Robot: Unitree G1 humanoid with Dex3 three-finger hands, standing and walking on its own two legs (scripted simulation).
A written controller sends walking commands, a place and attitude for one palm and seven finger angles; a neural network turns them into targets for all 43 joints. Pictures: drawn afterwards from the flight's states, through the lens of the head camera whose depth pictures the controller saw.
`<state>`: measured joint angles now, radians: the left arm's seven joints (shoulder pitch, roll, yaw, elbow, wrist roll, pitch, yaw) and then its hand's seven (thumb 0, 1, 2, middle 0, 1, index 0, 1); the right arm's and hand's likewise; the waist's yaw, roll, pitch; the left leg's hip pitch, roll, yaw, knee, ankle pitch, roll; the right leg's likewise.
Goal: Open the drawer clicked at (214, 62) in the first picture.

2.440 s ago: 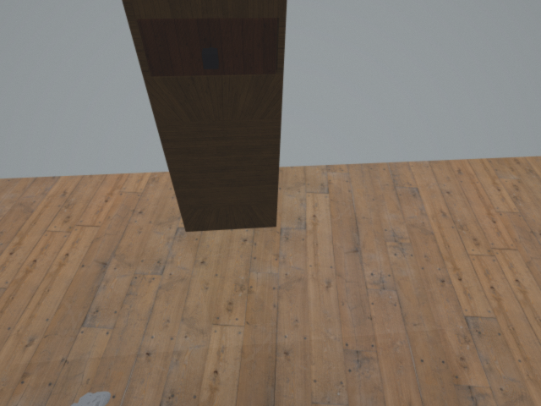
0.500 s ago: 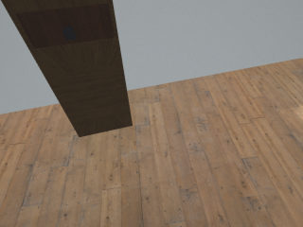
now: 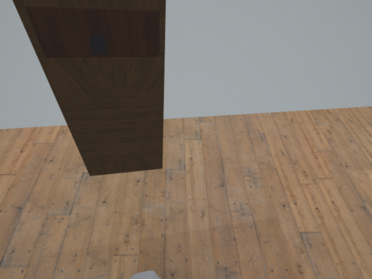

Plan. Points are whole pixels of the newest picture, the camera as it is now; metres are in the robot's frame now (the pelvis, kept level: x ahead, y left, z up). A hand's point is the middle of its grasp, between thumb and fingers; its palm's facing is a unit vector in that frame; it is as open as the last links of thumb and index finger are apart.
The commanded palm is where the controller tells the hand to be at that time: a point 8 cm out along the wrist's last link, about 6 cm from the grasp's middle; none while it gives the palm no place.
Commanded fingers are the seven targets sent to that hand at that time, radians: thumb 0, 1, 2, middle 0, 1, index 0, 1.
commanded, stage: turn to face it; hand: left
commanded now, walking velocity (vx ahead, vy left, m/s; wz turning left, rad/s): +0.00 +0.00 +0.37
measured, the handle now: (99, 42) +0.76 +0.34 +0.10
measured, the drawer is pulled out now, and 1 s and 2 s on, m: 0.00 0.00 0.00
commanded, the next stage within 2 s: take the last steps up to it in 0.46 s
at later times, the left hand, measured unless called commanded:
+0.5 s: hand out of the picture +0.04 +0.21 -0.15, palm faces +0.17 -0.96 -0.24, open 7.4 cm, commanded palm none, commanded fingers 0.00 0.90 0.90 -0.20 -0.30 -0.20 -0.30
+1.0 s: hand out of the picture -0.07 +0.12 -0.14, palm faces +0.39 -0.91 -0.14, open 7.4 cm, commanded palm none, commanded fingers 0.00 0.90 0.90 -0.20 -0.30 -0.20 -0.30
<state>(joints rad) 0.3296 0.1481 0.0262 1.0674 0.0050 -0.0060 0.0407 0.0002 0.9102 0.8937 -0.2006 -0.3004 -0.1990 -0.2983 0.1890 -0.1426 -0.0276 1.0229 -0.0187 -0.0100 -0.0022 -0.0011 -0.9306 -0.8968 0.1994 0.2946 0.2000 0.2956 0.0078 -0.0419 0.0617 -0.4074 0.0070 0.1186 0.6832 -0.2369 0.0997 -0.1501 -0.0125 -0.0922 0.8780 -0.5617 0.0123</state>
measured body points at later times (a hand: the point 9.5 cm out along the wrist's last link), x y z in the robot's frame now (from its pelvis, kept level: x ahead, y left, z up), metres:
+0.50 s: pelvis +0.01 +0.00 +0.02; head +0.02 +0.01 +0.47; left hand +0.03 +0.26 -0.13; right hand +0.07 -0.23 -0.13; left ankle +0.08 +0.06 -0.72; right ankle +0.01 -0.14 -0.68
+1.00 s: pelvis +0.07 +0.02 +0.02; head +0.08 +0.02 +0.47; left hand -0.09 +0.17 -0.13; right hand +0.18 -0.20 -0.13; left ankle +0.06 +0.16 -0.69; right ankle +0.00 -0.13 -0.72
